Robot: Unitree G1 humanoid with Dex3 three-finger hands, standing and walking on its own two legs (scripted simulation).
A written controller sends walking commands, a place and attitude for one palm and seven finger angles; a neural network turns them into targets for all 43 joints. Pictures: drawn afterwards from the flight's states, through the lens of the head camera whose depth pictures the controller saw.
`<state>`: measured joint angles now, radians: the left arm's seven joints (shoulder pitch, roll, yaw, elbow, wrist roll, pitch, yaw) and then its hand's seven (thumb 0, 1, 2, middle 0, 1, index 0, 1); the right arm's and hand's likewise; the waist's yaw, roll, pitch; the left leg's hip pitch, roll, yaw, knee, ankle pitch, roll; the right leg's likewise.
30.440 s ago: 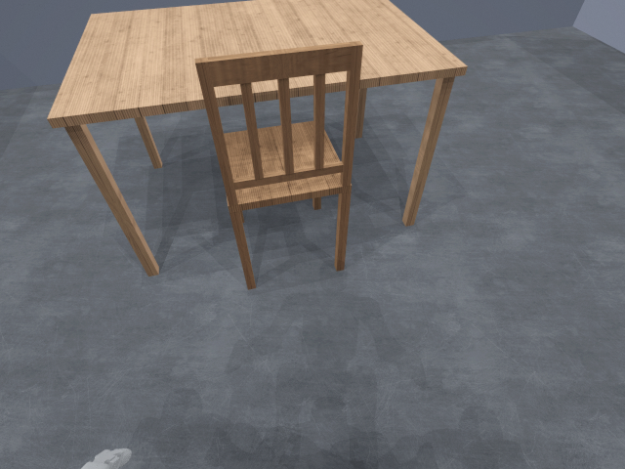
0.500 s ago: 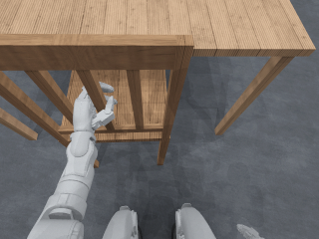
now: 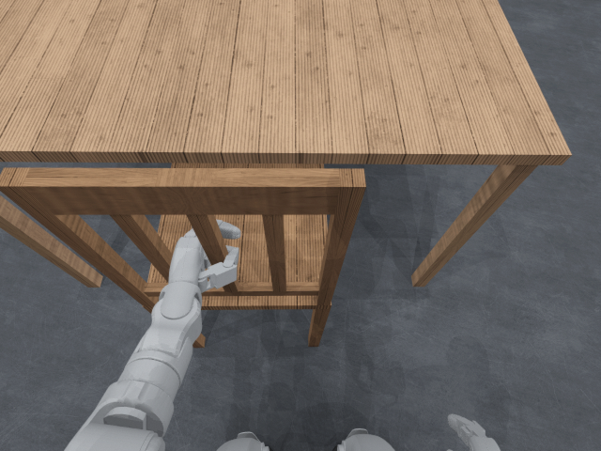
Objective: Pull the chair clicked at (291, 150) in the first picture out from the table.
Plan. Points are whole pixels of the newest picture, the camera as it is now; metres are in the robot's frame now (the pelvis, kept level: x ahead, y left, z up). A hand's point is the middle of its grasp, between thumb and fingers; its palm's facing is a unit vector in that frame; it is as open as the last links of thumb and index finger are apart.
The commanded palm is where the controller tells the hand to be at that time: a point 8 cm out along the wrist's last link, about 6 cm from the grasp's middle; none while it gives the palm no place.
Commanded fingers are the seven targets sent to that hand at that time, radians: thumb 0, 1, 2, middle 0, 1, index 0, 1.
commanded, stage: step backward, pulling the chair out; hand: left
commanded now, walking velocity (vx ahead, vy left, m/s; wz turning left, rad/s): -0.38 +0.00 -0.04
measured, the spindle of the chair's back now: (218, 255) +0.40 +0.12 -0.07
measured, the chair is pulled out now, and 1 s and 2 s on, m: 0.04 0.19 0.25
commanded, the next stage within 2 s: none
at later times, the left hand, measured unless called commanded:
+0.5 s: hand (230, 304) +0.31 +0.10 -0.05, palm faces -0.06 -0.99 -0.12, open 5.5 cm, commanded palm +0.30 +0.15 -0.05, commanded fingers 0.00 0.90 0.90 -0.50 -1.45 -0.50 -1.45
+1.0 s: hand (226, 375) +0.22 +0.10 -0.05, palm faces -0.06 -0.99 -0.14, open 5.6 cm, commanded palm +0.23 +0.15 -0.05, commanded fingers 0.00 0.90 0.90 -0.50 -1.45 -0.50 -1.45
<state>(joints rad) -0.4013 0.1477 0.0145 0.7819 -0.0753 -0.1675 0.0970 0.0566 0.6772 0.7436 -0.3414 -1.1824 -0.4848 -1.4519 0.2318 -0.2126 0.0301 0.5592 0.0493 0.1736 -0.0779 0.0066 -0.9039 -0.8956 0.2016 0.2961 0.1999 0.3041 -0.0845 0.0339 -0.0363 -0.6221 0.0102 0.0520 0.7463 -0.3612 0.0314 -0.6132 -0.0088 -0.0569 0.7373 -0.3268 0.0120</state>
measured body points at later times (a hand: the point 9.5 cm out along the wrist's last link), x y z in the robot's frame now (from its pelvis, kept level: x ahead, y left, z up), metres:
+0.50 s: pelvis -0.04 +0.00 +0.02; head +0.05 -0.01 +0.46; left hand +0.31 +0.15 -0.04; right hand +0.02 -0.26 -0.12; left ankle -0.03 +0.09 -0.72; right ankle -0.03 -0.12 -0.72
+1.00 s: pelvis -0.12 +0.00 +0.01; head -0.06 -0.01 +0.45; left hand +0.22 +0.15 -0.04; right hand -0.04 -0.27 -0.12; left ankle -0.03 +0.09 -0.72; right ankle -0.03 -0.12 -0.71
